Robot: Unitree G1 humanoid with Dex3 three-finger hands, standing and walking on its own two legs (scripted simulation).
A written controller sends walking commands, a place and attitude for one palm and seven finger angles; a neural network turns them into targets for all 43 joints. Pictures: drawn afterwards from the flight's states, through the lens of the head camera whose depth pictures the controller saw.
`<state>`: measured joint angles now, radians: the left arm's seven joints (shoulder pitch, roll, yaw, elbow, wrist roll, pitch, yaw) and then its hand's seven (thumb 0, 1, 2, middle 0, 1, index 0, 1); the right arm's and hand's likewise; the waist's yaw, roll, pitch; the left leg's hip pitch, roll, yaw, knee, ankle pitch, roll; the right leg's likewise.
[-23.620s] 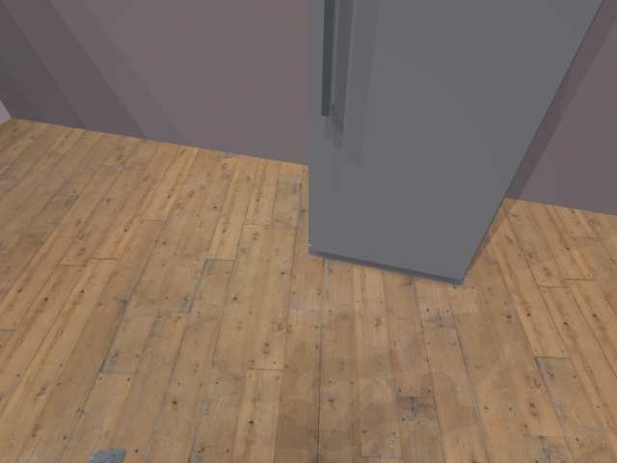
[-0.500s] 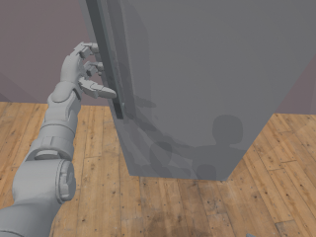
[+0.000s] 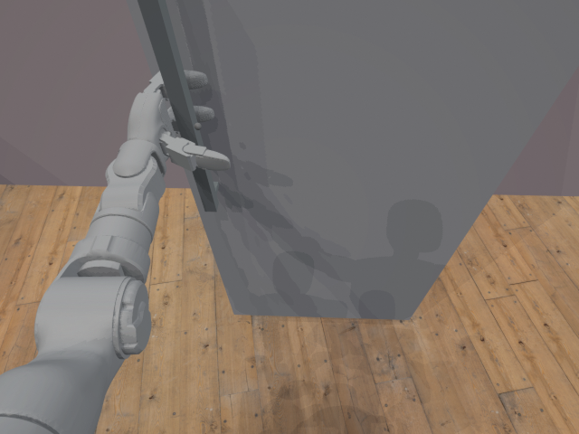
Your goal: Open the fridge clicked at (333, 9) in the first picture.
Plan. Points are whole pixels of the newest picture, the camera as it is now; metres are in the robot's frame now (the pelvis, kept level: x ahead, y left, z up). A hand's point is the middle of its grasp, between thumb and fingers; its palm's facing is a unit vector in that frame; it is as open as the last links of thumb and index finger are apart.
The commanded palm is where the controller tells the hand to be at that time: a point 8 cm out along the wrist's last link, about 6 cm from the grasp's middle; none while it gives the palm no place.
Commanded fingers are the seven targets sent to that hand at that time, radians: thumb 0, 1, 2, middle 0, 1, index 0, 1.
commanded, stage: slide the fingers in behind the handle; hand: left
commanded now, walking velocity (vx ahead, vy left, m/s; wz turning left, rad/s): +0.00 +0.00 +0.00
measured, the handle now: (184, 89) +0.53 +0.13 +0.20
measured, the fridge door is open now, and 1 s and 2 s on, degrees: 0 0 0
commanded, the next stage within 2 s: grip the handle and tug to test in 0.64 s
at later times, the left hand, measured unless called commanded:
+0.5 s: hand (199, 124) +0.49 +0.11 +0.18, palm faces -0.08 -1.00 -0.01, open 14.0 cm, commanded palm +0.46 +0.17 +0.18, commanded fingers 0.00 -0.50 0.30 -0.30 -1.20 -0.30 -1.20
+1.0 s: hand (193, 125) +0.49 +0.12 +0.17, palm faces -0.08 -1.00 +0.00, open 12.4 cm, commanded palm +0.47 +0.17 +0.18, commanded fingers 0.00 0.15 0.58 -0.37 -1.29 -0.37 -1.29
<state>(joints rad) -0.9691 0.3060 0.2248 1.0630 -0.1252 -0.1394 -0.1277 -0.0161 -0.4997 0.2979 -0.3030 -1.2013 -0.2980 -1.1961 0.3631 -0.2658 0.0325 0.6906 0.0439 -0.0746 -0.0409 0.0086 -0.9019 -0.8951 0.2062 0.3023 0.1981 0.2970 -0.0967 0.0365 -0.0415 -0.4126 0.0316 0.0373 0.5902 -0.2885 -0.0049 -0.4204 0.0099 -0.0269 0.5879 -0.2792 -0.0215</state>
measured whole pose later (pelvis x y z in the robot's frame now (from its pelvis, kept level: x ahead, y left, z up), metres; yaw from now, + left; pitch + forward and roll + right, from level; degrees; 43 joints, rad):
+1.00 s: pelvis +0.01 +0.01 +0.00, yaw +0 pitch +7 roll +0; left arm -0.97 0.29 0.21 1.05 -0.13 -0.12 -0.12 -0.01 -0.25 0.40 -0.33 -1.24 -0.33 -1.23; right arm 0.34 -0.26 0.03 0.69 0.04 -0.07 -0.04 0.01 -0.90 -0.90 0.21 0.30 0.20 0.30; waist -0.09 0.03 -0.05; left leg -0.42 0.02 0.04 0.60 -0.30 0.01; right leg -0.42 0.00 -0.03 0.58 -0.28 -0.01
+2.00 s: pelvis +0.03 +0.00 +0.01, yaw -1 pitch +6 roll +0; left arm -0.79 0.26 0.22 0.81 -0.15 -0.04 -0.11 0.01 0.77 0.80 -0.39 -1.40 -0.38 -1.40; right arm 0.33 -0.26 0.01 0.65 0.05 -0.03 -0.04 0.01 -0.90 -0.90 0.21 0.30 0.20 0.30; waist -0.07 0.05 -0.07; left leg -0.33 0.04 0.06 0.54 -0.31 -0.01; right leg -0.35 0.02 0.00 0.53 -0.29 -0.02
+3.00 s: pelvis +0.12 +0.00 +0.01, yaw -11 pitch +6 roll +1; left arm 0.20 0.23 0.19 -0.43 -0.20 0.19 -0.07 -0.01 0.69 0.76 -0.29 -1.31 -0.21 -1.32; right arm 0.20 -0.25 0.02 0.49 0.04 0.04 -0.02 0.01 -0.90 -0.90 0.20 0.30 0.20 0.30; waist 0.02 0.05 -0.11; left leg -0.19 0.02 0.03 0.58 -0.31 0.01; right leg -0.19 0.01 -0.02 0.45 -0.32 -0.02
